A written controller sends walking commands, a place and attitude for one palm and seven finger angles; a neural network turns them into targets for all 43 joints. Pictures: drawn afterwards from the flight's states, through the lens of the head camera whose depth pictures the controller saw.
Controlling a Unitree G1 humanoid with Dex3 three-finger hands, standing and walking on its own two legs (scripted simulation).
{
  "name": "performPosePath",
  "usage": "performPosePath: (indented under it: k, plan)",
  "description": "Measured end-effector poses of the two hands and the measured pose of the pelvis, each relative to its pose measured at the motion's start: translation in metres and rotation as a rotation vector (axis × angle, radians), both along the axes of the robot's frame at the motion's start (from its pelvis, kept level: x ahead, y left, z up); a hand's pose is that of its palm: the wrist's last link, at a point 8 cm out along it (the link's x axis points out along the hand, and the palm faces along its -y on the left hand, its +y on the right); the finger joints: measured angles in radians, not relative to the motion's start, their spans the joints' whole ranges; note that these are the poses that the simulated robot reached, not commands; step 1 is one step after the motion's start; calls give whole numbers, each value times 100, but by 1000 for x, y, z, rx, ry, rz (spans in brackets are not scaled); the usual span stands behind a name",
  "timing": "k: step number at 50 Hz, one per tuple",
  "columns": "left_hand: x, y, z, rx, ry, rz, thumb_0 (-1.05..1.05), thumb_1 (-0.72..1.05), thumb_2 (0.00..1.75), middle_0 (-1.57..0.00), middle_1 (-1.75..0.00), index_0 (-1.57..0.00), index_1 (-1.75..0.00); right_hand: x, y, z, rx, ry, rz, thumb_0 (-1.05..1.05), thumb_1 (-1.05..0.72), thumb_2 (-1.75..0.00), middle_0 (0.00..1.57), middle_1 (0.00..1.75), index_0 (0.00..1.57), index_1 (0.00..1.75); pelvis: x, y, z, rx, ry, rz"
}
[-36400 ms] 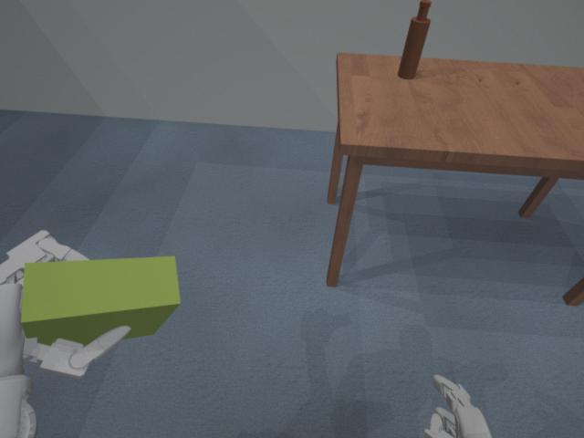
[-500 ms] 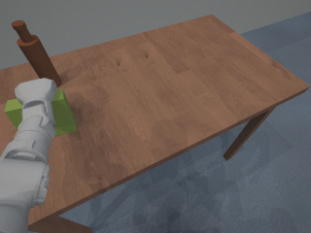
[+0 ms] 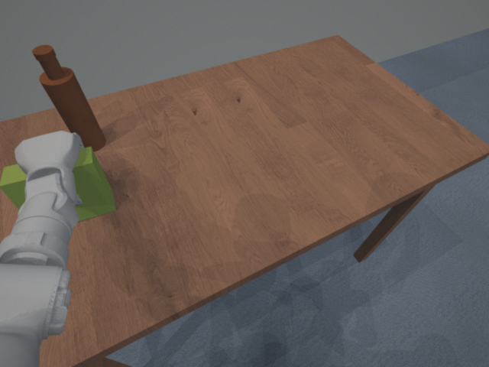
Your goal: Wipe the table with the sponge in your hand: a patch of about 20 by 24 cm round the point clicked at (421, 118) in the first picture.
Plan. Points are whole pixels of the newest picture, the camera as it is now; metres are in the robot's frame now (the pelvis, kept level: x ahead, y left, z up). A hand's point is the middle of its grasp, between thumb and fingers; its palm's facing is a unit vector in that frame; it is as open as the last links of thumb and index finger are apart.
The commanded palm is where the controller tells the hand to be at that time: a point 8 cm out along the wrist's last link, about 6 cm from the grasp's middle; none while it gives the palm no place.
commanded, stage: slide back across to the first lane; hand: left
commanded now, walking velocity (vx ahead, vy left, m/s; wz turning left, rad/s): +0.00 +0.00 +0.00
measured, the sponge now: (69, 198) +0.42 +0.32 +0.00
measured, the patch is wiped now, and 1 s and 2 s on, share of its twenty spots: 0.95 0.95 0.95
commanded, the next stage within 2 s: wipe back along the first lane in 0.22 s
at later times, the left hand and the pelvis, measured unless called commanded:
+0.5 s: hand (39, 187) +0.41 +0.35 +0.05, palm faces -0.07 -0.02 -1.00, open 9.4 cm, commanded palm +0.37 +0.33 +0.08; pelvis +0.03 +0.01 +0.01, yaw +1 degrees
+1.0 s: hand (39, 209) +0.36 +0.33 +0.05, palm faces -0.04 -0.03 -1.00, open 9.4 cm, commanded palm +0.32 +0.31 +0.08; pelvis +0.03 +0.01 +0.01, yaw +2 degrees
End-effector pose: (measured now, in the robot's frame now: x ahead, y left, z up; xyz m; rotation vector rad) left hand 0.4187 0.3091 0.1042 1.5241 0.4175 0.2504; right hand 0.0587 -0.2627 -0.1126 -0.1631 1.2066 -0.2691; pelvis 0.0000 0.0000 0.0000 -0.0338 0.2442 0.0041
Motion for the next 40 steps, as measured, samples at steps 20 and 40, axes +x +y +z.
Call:
performPosePath:
  k: [20,40]
  plan:
    - [-19,36,0,7,-13,14,0,-51,115,-77,-145,-80,-147,77,17,12,12,-84,86,0,-91,-90,20,30,20,30,24,12,5,-10,-29,20]
    - [-53,24,-1,21,-52,33,-1,-45,112,-73,-149,-75,-151,108,36,14,54,-151,143,1,-91,-90,20,30,20,30,26,16,6,-8,-70,35]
